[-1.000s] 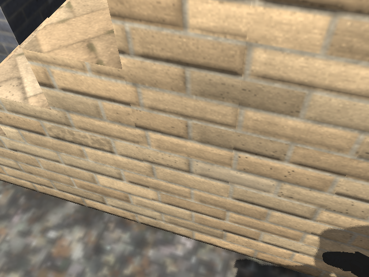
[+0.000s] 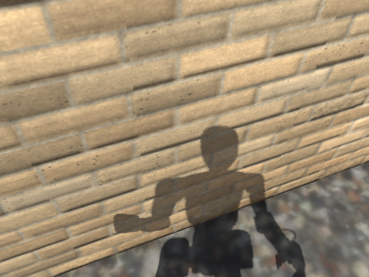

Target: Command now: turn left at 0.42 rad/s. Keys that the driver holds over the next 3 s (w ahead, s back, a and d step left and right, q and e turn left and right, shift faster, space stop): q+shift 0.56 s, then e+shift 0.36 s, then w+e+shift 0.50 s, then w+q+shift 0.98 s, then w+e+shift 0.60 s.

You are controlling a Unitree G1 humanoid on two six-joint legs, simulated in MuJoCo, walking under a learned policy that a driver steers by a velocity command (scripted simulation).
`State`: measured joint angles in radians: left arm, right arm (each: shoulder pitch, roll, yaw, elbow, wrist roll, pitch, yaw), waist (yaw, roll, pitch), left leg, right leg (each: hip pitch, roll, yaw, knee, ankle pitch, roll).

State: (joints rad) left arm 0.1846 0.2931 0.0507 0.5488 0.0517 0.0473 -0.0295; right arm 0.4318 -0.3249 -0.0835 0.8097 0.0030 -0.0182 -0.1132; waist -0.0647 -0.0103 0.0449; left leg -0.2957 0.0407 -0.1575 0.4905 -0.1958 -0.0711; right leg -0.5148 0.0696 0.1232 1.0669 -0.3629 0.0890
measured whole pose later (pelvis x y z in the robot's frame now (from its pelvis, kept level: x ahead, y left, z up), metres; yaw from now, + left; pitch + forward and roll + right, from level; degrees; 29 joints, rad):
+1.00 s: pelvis -0.03 +0.02 -0.01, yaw +22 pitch +1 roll +1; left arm 0.30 0.28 0.05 0.63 -0.01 -0.02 0.02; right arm 0.10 -0.26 -0.03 0.61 -0.02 -0.03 0.00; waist 0.03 0.00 0.01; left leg -0.34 -0.07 0.00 0.73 -0.50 0.02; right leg -0.35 0.00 0.08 0.63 -0.31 -0.01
